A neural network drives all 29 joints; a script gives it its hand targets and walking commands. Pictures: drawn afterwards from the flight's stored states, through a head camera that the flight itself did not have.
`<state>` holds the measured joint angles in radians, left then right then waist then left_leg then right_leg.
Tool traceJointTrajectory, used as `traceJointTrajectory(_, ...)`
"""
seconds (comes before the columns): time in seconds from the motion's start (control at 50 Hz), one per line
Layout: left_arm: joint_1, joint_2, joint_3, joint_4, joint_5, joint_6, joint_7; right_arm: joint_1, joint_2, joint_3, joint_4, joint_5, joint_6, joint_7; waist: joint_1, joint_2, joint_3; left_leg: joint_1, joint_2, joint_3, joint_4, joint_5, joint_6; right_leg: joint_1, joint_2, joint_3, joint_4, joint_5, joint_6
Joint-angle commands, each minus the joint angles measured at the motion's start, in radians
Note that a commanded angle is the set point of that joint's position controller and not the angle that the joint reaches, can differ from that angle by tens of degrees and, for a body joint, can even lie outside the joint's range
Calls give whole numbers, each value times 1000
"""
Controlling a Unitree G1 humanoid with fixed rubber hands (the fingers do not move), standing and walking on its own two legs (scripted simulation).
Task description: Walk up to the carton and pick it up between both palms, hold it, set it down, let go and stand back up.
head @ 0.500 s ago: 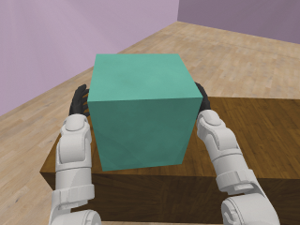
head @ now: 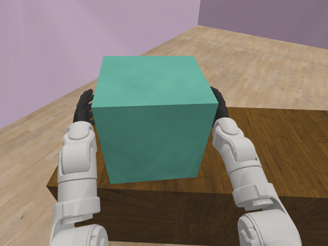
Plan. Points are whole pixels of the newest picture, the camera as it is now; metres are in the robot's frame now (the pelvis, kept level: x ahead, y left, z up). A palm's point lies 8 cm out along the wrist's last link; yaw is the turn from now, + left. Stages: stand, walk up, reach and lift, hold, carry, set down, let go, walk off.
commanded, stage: hold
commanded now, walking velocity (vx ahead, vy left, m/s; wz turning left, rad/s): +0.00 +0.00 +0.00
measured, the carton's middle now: (152, 119) +0.40 +0.01 +0.14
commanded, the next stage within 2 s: none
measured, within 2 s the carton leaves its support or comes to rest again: neither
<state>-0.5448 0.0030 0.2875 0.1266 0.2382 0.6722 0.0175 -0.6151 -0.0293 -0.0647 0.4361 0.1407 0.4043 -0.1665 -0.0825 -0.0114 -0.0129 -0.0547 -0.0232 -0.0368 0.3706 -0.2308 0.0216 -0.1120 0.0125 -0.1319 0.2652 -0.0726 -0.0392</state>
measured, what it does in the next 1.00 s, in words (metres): stands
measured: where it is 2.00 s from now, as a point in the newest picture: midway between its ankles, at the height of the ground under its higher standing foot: outside the picture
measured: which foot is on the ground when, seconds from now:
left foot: down 0.00-1.00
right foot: down 0.00-1.00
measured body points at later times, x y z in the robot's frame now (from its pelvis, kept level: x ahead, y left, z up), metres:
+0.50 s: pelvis +0.00 +0.00 +0.00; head -0.03 +0.02 +0.45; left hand +0.38 +0.17 +0.17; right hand +0.38 -0.15 +0.16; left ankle -0.01 +0.10 -0.75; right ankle +0.05 -0.10 -0.75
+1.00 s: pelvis +0.00 +0.00 +0.00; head -0.03 +0.02 +0.45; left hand +0.37 +0.17 +0.17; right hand +0.37 -0.15 +0.17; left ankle -0.01 +0.10 -0.75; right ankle +0.05 -0.10 -0.75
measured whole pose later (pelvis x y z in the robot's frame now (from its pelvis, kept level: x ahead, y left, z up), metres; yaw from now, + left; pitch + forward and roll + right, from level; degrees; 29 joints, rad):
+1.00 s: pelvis +0.00 +0.00 +0.00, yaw -1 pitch -5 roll -1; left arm -0.51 -0.01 0.27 0.08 0.24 0.68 0.03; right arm -0.59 -0.04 -0.04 0.41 0.16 0.39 -0.16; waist -0.07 -0.01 0.00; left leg -0.04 -0.02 -0.03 0.37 -0.24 0.03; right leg -0.10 0.02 -0.12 0.26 -0.07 -0.03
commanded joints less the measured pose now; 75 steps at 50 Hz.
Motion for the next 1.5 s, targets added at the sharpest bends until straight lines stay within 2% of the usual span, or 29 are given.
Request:
traceJointTrajectory(0.0, -761, -599, -566, -160, -187, -72, -156, -827, 628, 439, -370, 100, -120, 103, -3, 49, -454, -138, -9, -13, -70, 233, -46, 405, 14, 78, 48, 156, 45)
traceJointTrajectory(0.02, -757, -585, -557, -152, -182, -74, -155, -816, 627, 439, -354, 103, -116, 103, -9, 51, -459, -127, -10, -10, -66, 252, -47, 414, 14, 75, 51, 173, 47)
traceJointTrajectory(0.04, -725, -586, -551, -136, -176, -67, -158, -804, 623, 447, -349, 101, -114, 104, 3, 38, -438, -121, -7, -14, -70, 273, -46, 414, 14, 77, 48, 196, 48)
traceJointTrajectory(0.12, -704, -592, -568, -199, -173, -63, -155, -778, 615, 463, -377, 124, -121, 98, 3, 57, -448, -83, -10, -10, -55, 338, -59, 422, 23, 74, 51, 243, 48)
traceJointTrajectory(0.16, -732, -585, -555, -181, -165, -63, -158, -802, 621, 448, -364, 110, -120, 99, -2, 51, -400, -120, -8, -6, -70, 261, -52, 398, 17, 80, 42, 164, 46)
traceJointTrajectory(0.18, -733, -599, -577, -210, -173, -65, -155, -798, 631, 456, -382, 115, -125, 102, 4, 56, -433, -112, -12, -7, -66, 270, -51, 399, 16, 76, 47, 172, 46)
traceJointTrajectory(0.24, -734, -589, -575, -172, -178, -66, -152, -810, 621, 455, -369, 103, -126, 105, 5, 48, -439, -122, -12, -9, -65, 257, -45, 400, 11, 81, 47, 165, 46)
traceJointTrajectory(0.3, -729, -613, -609, -205, -192, -68, -146, -793, 620, 457, -394, 117, -129, 99, -14, 66, -447, -88, -6, -13, -52, 313, -59, 384, 23, 74, 48, 199, 42)
traceJointTrajectory(0.32, -728, -608, -601, -184, -185, -65, -146, -791, 606, 448, -367, 110, -128, 100, -17, 78, -422, -84, -4, -15, -53, 292, -60, 360, 20, 76, 40, 169, 38)
traceJointTrajectory(0.34, -734, -594, -566, -140, -169, -63, -149, -815, 606, 433, -342, 96, -125, 103, -10, 56, -391, -109, -3, -15, -72, 221, -50, 346, 14, 75, 29, 95, 38)
traceJointTrajectory(0.38, -766, -592, -553, -136, -168, -66, -148, -831, 621, 419, -322, 76, -127, 115, 16, 43, -394, -147, -3, -5, -98, 150, -36, 361, 15, 70, 30, 38, 37)
traceJointTrajectory(0.48, -743, -610, -604, -216, -199, -80, -142, -823, 644, 477, -412, 122, -141, 99, -5, 54, -534, -81, -15, -15, -38, 346, -51, 429, 18, 83, 64, 271, 52)
traceJointTrajectory(0.52, -711, -603, -609, -224, -194, -75, -142, -773, 621, 476, -397, 122, -131, 92, -15, 57, -492, -56, -8, -20, -30, 388, -62, 407, 23, 80, 62, 288, 50)
traceJointTrajectory(0.56, -696, -592, -578, -172, -174, -61, -155, -751, 606, 446, -352, 104, -116, 91, -20, 45, -410, -83, -6, -15, -56, 294, -59, 380, 20, 77, 39, 202, 46)
traceJointTrajectory(0.6, -710, -587, -587, -201, -178, -60, -159, -756, 612, 440, -361, 103, -117, 92, -19, 57, -428, -103, -16, -8, -64, 263, -56, 402, 11, 82, 38, 183, 49)
traceJointTrajectory(0.7, -719, -597, -594, -214, -180, -59, -152, -779, 610, 451, -377, 114, -124, 100, -9, 71, -434, -80, -8, -12, -51, 315, -61, 380, 21, 76, 42, 183, 39)
traceJointTrajectory(0.76, -713, -606, -604, -243, -183, -63, -144, -784, 623, 481, -414, 123, -131, 103, -2, 48, -460, -68, -7, -13, -46, 355, -56, 391, 29, 75, 49, 223, 41)
traceJointTrajectory(0.84, -714, -603, -587, -186, -178, -56, -144, -811, 614, 455, -389, 109, -128, 104, 10, 52, -417, -99, -3, -8, -69, 265, -47, 369, 17, 78, 39, 137, 41)
traceJointTrajectory(0.86, -718, -603, -598, -220, -186, -60, -142, -798, 624, 468, -394, 114, -132, 106, 16, 53, -450, -99, -7, -8, -62, 268, -45, 392, 15, 84, 40, 153, 41)
traceJointTrajectory(0.9, -720, -610, -622, -236, -205, -65, -136, -798, 626, 473, -426, 114, -137, 103, -7, 60, -488, -76, -7, -15, -51, 320, -51, 392, 21, 83, 50, 204, 36)
traceJointTrajectory(0.96, -694, -590, -596, -208, -185, -60, -144, -765, 627, 478, -391, 119, -121, 97, 5, 43, -433, -92, -11, -12, -57, 321, -49, 411, 16, 86, 48, 238, 52)
traceJointTrajectory(0.98, -693, -580, -574, -179, -173, -55, -151, -762, 619, 460, -357, 111, -114, 98, 6, 39, -402, -112, -12, -9, -65, 279, -47, 409, 14, 85, 41, 198, 54)
traceJointTrajectory(1.0, -715, -587, -583, -214, -178, -59, -153, -759, 627, 461, -366, 111, -116, 100, 4, 51, -432, -111, -13, -10, -67, 270, -48, 415, 12, 86, 42, 187, 50)
traceJointTrajectory(1.06, -698, -596, -605, -214, -188, -55, -152, -778, 611, 463, -400, 119, -123, 98, -13, 52, -461, -69, -9, -13, -54, 324, -57, 395, 17, 81, 42, 217, 49)
traceJointTrajectory(1.2, -726, -591, -566, -162, -174, -54, -156, -794, 610, 434, -351, 91, -119, 107, -2, 45, -401, -100, -9, -6, -75, 237, -48, 369, 17, 75, 31, 116, 42)
traceJointTrajectory(1.32, -718, -605, -607, -240, -187, -68, -142, -760, 620, 467, -386, 124, -130, 102, -14, 69, -469, -34, -5, -14, -38, 381, -67, 380, 26, 73, 44, 239, 43)
traceJointTrajectory(1.4, -735, -588, -563, -179, -169, -58, -150, -800, 611, 440, -347, 96, -127, 111, 10, 39, -393, -95, -3, -9, -76, 249, -46, 353, 18, 77, 26, 114, 40)
traceJointTrajectory(1.46, -738, -606, -615, -236, -200, -73, -138, -810, 632, 474, -412, 119, -144, 110, 14, 66, -500, -77, -7, -7, -56, 311, -48, 405, 18, 77, 48, 187, 40)
traceJointTrajectory(1.48, -732, -601, -602, -214, -190, -72, -135, -822, 620, 479, -414, 118, -143, 108, 20, 63, -485, -85, -4, -13, -53, 320, -46, 398, 16, 81, 49, 197, 43)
